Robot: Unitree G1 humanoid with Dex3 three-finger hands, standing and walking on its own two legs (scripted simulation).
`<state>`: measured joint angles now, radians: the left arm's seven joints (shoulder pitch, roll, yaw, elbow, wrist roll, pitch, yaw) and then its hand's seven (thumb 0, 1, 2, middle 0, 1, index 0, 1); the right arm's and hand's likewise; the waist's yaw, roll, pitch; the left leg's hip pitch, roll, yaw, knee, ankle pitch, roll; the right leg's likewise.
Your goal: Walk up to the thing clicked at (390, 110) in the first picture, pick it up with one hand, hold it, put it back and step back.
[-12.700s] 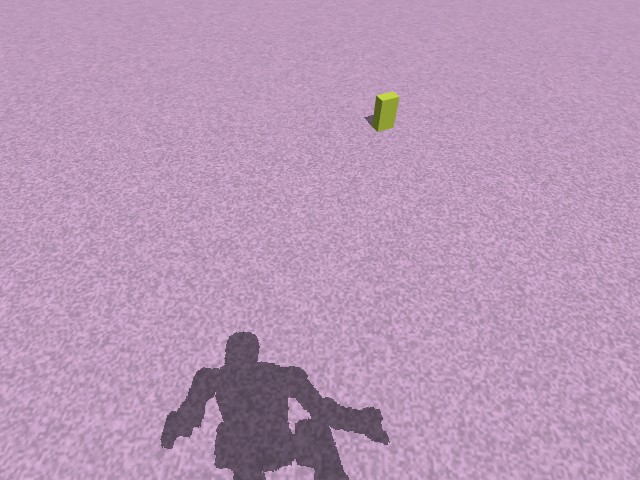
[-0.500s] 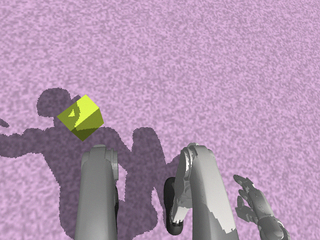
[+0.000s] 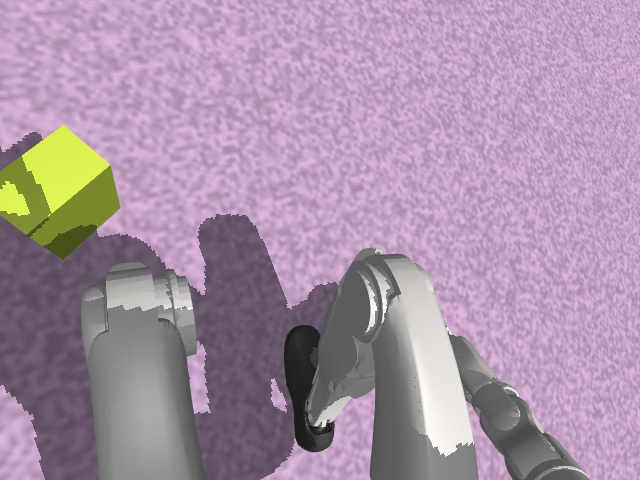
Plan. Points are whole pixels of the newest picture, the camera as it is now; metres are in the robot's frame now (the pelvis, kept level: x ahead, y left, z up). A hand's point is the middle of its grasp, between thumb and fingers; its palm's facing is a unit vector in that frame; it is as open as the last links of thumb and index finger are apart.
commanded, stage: close in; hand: left
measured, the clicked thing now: (63, 201) +0.42 +0.27 -0.21
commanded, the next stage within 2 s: rest palm in 0.84 s
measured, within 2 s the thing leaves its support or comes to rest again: neither
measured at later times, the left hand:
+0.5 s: hand (18, 239) +0.36 +0.30 -0.17, palm faces +0.22 -0.98 +0.04, open 17.7 cm
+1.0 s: hand (48, 222) +0.39 +0.27 -0.19, palm faces +0.27 -0.96 +0.03, open 17.6 cm
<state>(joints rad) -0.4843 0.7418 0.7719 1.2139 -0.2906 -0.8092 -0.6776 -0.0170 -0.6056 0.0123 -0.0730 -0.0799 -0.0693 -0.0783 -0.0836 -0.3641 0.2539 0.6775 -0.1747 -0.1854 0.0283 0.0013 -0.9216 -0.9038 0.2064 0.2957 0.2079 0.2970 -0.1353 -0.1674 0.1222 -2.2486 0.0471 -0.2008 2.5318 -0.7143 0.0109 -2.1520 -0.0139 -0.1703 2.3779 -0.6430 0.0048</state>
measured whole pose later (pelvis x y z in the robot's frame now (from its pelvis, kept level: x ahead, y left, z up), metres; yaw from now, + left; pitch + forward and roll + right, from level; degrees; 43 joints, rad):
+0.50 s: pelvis -0.01 +0.01 -0.03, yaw -3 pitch +13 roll -15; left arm -0.49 0.69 0.56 1.30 -0.23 -1.04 -0.36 -0.02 -0.61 0.00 -0.05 -0.08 -0.09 -0.04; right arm -0.17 -0.38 0.38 0.63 -0.29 -0.11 0.11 0.00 -0.92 -0.90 0.21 0.30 0.21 0.30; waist -0.17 -0.22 0.21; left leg -2.23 0.04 -0.30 2.65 -0.70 0.02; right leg -2.08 0.01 -0.24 2.42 -0.60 0.03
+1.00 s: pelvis -0.02 +0.01 -0.03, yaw -5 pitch +11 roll -17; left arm -0.53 0.74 0.52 1.38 -0.18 -1.14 -0.14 -0.02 -0.60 0.05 -0.06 -0.07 -0.08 -0.05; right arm -0.14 -0.39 0.47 0.59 -0.34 -0.06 0.14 0.00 -0.90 -0.90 0.21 0.30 0.21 0.30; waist -0.21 -0.26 0.28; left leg -2.21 0.03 -0.35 2.67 -0.70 0.02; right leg -2.06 0.03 -0.28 2.41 -0.58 0.04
